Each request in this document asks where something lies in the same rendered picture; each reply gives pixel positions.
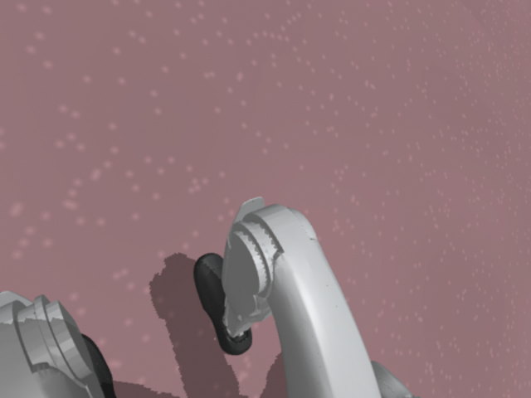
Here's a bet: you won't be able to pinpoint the left robot foot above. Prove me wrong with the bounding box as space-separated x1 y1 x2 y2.
81 334 116 398

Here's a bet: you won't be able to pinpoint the right robot hand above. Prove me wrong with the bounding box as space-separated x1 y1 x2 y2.
371 361 414 398

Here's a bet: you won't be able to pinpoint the right robot foot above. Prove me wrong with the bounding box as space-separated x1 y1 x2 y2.
193 253 252 355

